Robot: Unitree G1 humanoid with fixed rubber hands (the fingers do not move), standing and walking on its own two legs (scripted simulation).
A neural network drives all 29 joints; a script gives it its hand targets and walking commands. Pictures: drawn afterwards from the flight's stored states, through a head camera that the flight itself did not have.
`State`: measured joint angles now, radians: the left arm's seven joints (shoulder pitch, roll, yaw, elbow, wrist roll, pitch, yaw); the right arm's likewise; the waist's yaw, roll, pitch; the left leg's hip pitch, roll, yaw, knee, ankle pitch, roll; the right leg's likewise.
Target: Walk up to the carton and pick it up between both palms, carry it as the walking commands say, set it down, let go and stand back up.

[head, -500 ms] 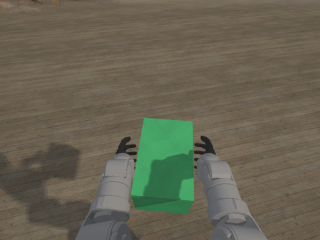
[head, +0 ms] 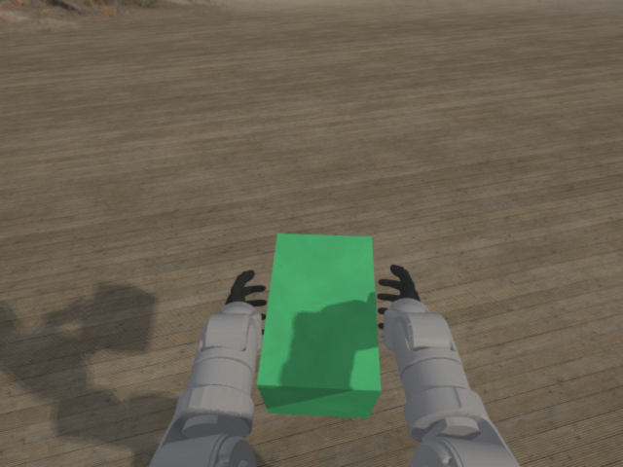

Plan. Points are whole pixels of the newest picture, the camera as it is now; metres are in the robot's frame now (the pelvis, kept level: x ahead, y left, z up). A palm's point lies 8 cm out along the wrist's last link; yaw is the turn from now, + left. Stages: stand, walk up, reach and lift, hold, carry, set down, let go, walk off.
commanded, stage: hold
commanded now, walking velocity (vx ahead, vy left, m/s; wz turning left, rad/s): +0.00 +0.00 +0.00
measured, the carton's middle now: (321, 322) +0.36 +0.00 -0.01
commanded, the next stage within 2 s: carry in 0.36 s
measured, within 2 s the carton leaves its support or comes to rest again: neither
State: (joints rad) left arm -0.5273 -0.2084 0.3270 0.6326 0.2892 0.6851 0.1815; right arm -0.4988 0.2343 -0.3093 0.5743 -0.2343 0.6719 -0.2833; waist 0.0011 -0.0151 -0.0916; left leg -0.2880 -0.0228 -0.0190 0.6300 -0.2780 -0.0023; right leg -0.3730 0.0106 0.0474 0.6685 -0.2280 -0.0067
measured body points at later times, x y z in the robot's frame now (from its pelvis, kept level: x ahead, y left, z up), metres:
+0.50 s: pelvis +0.00 +0.01 +0.00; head -0.07 +0.00 +0.44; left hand +0.32 +0.12 +0.06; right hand +0.32 -0.12 +0.07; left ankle +0.04 +0.14 -0.72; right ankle +0.08 -0.10 -0.72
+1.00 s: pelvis +0.02 +0.02 +0.01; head +0.00 +0.04 +0.45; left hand +0.31 +0.18 +0.08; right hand +0.36 -0.05 +0.10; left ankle +0.03 +0.12 -0.72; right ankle +0.04 -0.12 -0.68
